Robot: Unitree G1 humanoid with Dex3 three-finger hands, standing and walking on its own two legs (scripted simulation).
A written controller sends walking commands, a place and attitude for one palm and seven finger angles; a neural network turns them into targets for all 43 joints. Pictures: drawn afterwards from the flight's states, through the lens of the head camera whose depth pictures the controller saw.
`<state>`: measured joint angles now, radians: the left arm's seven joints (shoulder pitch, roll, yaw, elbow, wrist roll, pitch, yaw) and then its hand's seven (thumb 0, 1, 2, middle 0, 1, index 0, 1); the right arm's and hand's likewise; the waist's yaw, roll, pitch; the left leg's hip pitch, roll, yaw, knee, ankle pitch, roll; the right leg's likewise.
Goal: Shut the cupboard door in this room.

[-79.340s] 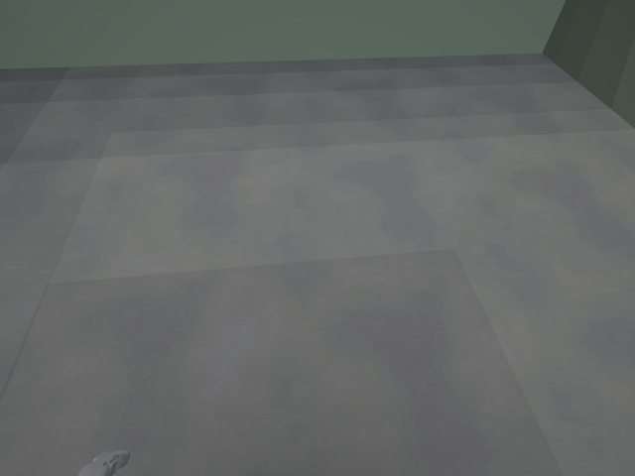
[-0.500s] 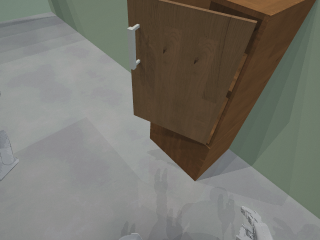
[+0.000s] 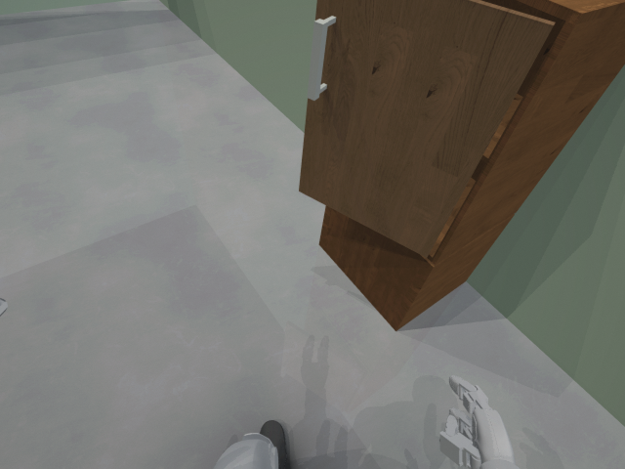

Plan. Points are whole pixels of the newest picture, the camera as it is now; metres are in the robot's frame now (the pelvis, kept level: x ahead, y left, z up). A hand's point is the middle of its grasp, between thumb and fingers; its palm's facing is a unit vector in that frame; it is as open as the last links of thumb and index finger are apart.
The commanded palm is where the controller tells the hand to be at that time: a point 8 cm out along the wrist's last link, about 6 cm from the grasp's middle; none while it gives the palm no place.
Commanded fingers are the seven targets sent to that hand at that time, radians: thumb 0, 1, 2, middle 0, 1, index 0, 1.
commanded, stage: step back with the hand held close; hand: left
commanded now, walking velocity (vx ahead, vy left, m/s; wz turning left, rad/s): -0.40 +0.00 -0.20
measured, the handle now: (321, 59) +0.86 +0.08 +0.11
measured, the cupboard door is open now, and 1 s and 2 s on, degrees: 22 22 22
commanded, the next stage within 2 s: stop stepping back and stand still in 0.04 s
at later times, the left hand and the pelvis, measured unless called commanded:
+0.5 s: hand out of the picture +0.00 +0.34 +0.24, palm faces +0.50 -0.82 -0.29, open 7.4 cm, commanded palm -0.03 +0.36 +0.21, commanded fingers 0.00 0.90 0.90 -0.20 -0.30 -0.20 -0.30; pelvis -0.19 +0.08 +0.01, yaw -4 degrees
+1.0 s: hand out of the picture -0.05 +0.32 +0.23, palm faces +0.45 -0.77 -0.45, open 7.4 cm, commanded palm -0.09 +0.34 +0.21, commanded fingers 0.00 0.90 0.90 -0.20 -0.30 -0.20 -0.30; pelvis -0.28 +0.07 +0.03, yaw -9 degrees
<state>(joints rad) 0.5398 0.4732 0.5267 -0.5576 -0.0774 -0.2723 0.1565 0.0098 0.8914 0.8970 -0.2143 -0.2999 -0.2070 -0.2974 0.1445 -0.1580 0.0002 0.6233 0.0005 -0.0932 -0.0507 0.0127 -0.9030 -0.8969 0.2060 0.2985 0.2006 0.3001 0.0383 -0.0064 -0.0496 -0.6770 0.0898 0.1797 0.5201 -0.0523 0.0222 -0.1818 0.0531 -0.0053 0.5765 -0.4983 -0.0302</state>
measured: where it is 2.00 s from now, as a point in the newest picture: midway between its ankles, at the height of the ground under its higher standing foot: outside the picture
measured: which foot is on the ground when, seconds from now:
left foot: down 0.00-0.28, up 0.30-0.48, down 0.50-0.82, up 0.84-1.00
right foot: down 0.00-0.12, up 0.14-0.28, down 0.30-0.48, up 0.50-0.82, down 0.84-1.00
